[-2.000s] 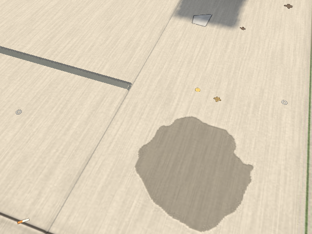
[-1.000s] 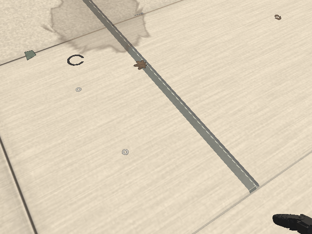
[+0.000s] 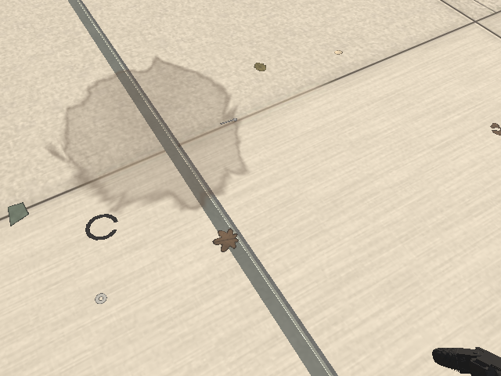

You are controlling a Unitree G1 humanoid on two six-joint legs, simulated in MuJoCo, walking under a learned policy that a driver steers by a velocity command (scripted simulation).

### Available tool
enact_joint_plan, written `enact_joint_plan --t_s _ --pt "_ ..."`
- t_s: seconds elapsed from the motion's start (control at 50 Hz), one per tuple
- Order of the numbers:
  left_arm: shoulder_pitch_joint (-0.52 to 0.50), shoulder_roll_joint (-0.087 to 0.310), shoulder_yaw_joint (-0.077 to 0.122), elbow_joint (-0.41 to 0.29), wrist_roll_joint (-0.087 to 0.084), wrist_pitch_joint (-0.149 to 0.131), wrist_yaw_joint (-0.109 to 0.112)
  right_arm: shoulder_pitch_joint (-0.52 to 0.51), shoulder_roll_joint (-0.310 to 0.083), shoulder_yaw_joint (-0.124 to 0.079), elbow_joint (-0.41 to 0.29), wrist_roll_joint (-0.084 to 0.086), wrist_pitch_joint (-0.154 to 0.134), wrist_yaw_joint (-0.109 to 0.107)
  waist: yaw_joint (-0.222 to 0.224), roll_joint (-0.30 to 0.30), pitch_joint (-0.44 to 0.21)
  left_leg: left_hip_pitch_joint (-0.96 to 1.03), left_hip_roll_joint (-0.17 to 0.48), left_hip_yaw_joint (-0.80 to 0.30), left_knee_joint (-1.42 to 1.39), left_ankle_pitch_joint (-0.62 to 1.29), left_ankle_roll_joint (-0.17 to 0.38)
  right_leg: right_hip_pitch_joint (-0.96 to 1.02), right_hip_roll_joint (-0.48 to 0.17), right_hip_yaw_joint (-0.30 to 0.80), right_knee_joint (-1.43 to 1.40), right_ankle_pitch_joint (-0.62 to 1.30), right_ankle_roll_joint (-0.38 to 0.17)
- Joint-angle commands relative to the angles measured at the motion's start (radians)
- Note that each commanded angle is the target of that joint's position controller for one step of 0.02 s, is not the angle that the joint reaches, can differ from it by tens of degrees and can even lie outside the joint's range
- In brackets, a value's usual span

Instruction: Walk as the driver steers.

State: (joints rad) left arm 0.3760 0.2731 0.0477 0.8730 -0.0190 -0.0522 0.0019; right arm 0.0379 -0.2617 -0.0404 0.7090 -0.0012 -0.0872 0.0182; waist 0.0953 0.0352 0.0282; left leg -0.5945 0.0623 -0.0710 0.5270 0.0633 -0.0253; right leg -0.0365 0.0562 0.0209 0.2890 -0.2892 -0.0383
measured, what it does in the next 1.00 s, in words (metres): walks ahead, turning right: left foot, then right foot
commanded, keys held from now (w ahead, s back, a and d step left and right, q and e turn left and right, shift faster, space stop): e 1.00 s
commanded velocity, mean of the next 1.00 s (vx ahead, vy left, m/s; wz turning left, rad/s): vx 0.08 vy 0.00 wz -0.54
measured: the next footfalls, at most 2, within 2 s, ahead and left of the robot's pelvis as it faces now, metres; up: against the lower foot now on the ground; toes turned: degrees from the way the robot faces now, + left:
left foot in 0.06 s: +0.23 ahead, +0.14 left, +0.00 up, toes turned -3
right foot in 0.48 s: +0.15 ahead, -0.12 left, +0.00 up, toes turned -20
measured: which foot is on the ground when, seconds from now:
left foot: up 0.00-0.04, down 0.06-0.48, up 0.50-0.90, down 0.92-1.00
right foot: down 0.00-0.08, up 0.10-0.46, down 0.48-0.92, up 0.94-1.00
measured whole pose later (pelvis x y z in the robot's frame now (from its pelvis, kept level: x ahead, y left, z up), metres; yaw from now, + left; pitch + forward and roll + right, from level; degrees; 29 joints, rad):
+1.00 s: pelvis +0.15 +0.01 +0.00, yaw -35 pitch +2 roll +0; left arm 0.16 0.34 0.08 0.60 -0.01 0.05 0.03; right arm 0.12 -0.29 -0.08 0.81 -0.02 -0.01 -0.01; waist 0.01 -0.05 0.03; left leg -0.27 -0.02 -0.03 0.49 -0.25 0.01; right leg -0.45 0.11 0.16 0.87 -0.48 0.01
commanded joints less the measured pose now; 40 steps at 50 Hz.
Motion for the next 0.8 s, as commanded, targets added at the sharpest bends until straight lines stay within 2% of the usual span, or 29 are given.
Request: enact_joint_plan --t_s 0.02,0.04,0.06,0.08,0.1,0.12,0.14,0.16,0.18,0.2,0.24,0.3,0.36,0.4,0.44,0.46,0.48,0.5,0.52,0.54,0.56,0.58,0.6,0.64,0.72,0.8 --pt "-0.006 0.191 0.052 -0.051 -0.006 0.013 0.019 -0.010 -0.119 -0.038 -0.062 -0.005 -0.027 0.004 -0.065 -0.149 -0.037 0.144 -0.058 0.016 -0.074 -0.007 0.028 -0.017 -0.228 0.177 0.101 0.549 -0.095" --pt "-0.042 0.185 0.051 -0.067 -0.006 0.016 0.022 0.075 -0.141 -0.048 -0.035 -0.011 -0.030 -0.001 -0.113 -0.146 -0.082 0.267 -0.062 0.030 -0.117 0.043 0.051 -0.038 -0.197 0.171 0.187 0.578 -0.068" --pt "-0.052 0.150 0.041 -0.089 0.002 0.014 0.022 0.172 -0.186 -0.062 -0.016 -0.024 -0.033 -0.010 -0.154 -0.106 -0.170 0.469 0.011 -0.004 -0.106 0.236 0.090 -0.123 -0.134 0.144 0.343 0.487 -0.026" --pt "0.009 0.061 0.015 -0.121 0.030 0.006 0.017 0.268 -0.261 -0.075 -0.016 -0.049 -0.024 -0.023 -0.152 0.104 -0.329 0.815 0.267 -0.206 0.012 0.652 0.191 -0.386 -0.032 0.087 0.666 0.014 0.032" --pt "0.157 0.049 0.002 -0.112 0.008 0.003 0.012 0.275 -0.238 -0.069 -0.024 -0.028 -0.001 -0.020 -0.121 0.298 -0.512 0.985 0.450 -0.444 0.009 0.628 0.338 -0.568 0.019 0.081 0.921 -0.488 0.064" --pt "0.125 0.154 0.031 -0.098 -0.012 0.013 0.013 0.237 -0.180 -0.057 -0.043 -0.015 0.020 -0.020 -0.141 0.172 -0.471 0.875 0.387 -0.411 -0.064 0.376 0.313 -0.605 -0.045 0.114 1.001 -0.407 0.075" --pt "0.021 0.172 0.042 -0.124 -0.019 0.030 0.018 0.184 -0.137 -0.044 -0.046 -0.009 0.032 -0.027 -0.140 0.118 -0.332 0.759 0.332 -0.301 -0.099 0.211 0.276 -0.665 -0.077 0.068 1.014 -0.334 0.085" --pt "-0.013 0.159 0.045 -0.129 -0.014 0.053 0.026 0.121 -0.111 -0.034 -0.037 -0.007 0.039 -0.030 -0.116 0.080 -0.223 0.605 0.284 -0.216 -0.147 0.123 0.259 -0.657 -0.109 0.048 0.982 -0.284 0.101" --pt "-0.011 0.154 0.051 -0.134 -0.005 0.078 0.035 0.067 -0.104 -0.032 -0.034 -0.014 0.043 -0.031 -0.085 0.098 -0.167 0.465 0.262 -0.164 -0.192 0.020 0.248 -0.599 -0.138 0.051 0.942 -0.244 0.109" --pt "0.006 0.129 0.048 -0.137 -0.003 0.098 0.039 0.029 -0.122 -0.038 -0.028 -0.026 0.045 -0.030 -0.061 0.127 -0.124 0.338 0.230 -0.098 -0.245 -0.030 0.246 -0.517 -0.136 0.024 0.917 -0.206 0.117" --pt "0.015 0.103 0.047 -0.152 0.004 0.113 0.042 -0.012 -0.132 -0.045 -0.022 -0.033 0.038 -0.032 -0.041 0.132 -0.104 0.260 0.224 -0.017 -0.288 -0.042 0.257 -0.454 -0.135 -0.002 0.847 -0.145 0.116" --pt "-0.044 0.092 0.042 -0.185 0.011 0.111 0.029 -0.027 -0.150 -0.055 -0.005 -0.020 0.037 -0.042 -0.054 0.090 -0.131 0.286 0.243 0.050 -0.283 0.006 0.262 -0.401 -0.155 -0.008 0.677 -0.037 0.093" --pt "-0.098 0.107 0.045 -0.215 0.010 0.113 0.009 -0.020 -0.177 -0.063 0.014 -0.008 0.054 -0.046 -0.070 0.089 -0.141 0.330 0.266 0.082 -0.271 -0.027 0.252 -0.350 -0.147 -0.033 0.561 0.000 0.072" --pt "-0.118 0.122 0.052 -0.232 0.010 0.120 -0.002 -0.010 -0.192 -0.068 0.028 0.005 0.066 -0.042 -0.074 0.090 -0.129 0.366 0.280 0.090 -0.244 -0.069 0.230 -0.327 -0.136 -0.053 0.483 -0.013 0.051" --pt "-0.095 0.121 0.060 -0.229 0.014 0.121 -0.010 -0.014 -0.195 -0.070 0.043 0.022 0.078 -0.040 -0.051 0.074 -0.119 0.368 0.262 0.123 -0.170 -0.138 0.178 -0.244 -0.103 -0.092 0.326 0.053 0.015" --pt "-0.075 0.138 0.070 -0.222 0.021 0.119 -0.006 0.021 -0.170 -0.066 0.062 0.025 0.085 -0.039 -0.050 0.037 -0.113 0.339 0.225 0.153 -0.095 -0.222 0.128 -0.181 -0.081 -0.081 0.252 0.107 -0.014" --pt "-0.055 0.210 0.091 -0.227 0.024 0.115 0.007 0.070 -0.124 -0.056 0.078 0.010 0.092 -0.035 -0.066 -0.143 -0.084 0.238 0.132 0.243 0.110 -0.361 0.041 -0.113 -0.181 0.095 0.111 0.323 -0.071" --pt "-0.081 0.325 0.109 -0.268 0.029 0.111 0.023 0.044 -0.096 -0.045 0.028 -0.029 0.094 -0.035 -0.093 -0.407 -0.047 -0.054 -0.036 0.266 0.395 -0.699 -0.062 -0.036 -0.413 0.464 0.046 0.507 -0.249" --pt "-0.044 0.293 0.099 -0.270 0.055 0.086 0.013 -0.049 -0.135 -0.058 0.010 -0.024 0.090 -0.043 -0.017 -0.289 -0.109 -0.082 -0.063 0.077 0.581 -0.743 -0.049 -0.078 -0.431 0.504 0.021 0.470 -0.324" --pt "-0.075 0.271 0.091 -0.268 0.055 0.064 0.009 -0.046 -0.142 -0.063 0.010 0.000 0.091 -0.045 -0.045 -0.228 -0.108 -0.099 -0.047 0.034 0.631 -0.662 -0.028 -0.081 -0.386 0.421 0.024 0.428 -0.285" --pt "-0.134 0.246 0.087 -0.276 0.035 0.054 0.013 -0.012 -0.143 -0.067 0.032 0.005 0.092 -0.052 -0.077 -0.174 -0.104 -0.105 -0.030 0.017 0.621 -0.572 -0.018 -0.081 -0.337 0.356 0.039 0.380 -0.226" --pt "-0.178 0.212 0.076 -0.286 0.018 0.055 0.019 -0.002 -0.157 -0.074 0.046 -0.004 0.093 -0.060 -0.090 -0.156 -0.107 -0.103 -0.022 0.009 0.599 -0.516 -0.018 -0.084 -0.314 0.324 0.047 0.374 -0.188" --pt "-0.200 0.197 0.068 -0.294 0.016 0.058 0.027 0.004 -0.159 -0.076 0.051 -0.010 0.092 -0.061 -0.102 -0.164 -0.117 -0.060 -0.030 0.012 0.606 -0.477 -0.024 -0.112 -0.294 0.297 0.053 0.425 -0.179" --pt "-0.195 0.189 0.063 -0.305 0.021 0.063 0.035 0.019 -0.141 -0.073 0.053 -0.003 0.087 -0.056 -0.108 -0.156 -0.148 -0.020 -0.052 0.012 0.571 -0.426 -0.035 -0.102 -0.270 0.279 0.062 0.473 -0.182" --pt "-0.174 0.210 0.074 -0.312 0.012 0.074 0.044 -0.016 -0.108 -0.056 0.043 0.004 0.081 -0.047 -0.082 -0.166 -0.143 0.032 -0.071 -0.004 0.336 -0.395 -0.055 -0.075 -0.251 0.311 0.078 0.394 -0.184" --pt "-0.189 0.221 0.080 -0.325 0.015 0.086 0.034 -0.005 -0.127 -0.057 0.044 0.011 0.075 -0.033 -0.074 -0.196 -0.127 0.144 -0.094 -0.009 0.198 -0.416 -0.052 -0.137 -0.241 0.386 0.084 0.342 -0.192"
Velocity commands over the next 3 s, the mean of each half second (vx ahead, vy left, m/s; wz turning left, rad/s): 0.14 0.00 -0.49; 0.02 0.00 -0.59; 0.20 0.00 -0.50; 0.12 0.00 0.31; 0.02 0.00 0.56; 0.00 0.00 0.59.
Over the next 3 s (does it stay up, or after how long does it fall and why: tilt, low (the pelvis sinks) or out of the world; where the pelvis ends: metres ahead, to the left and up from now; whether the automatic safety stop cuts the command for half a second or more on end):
stays up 0.28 -0.24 0.00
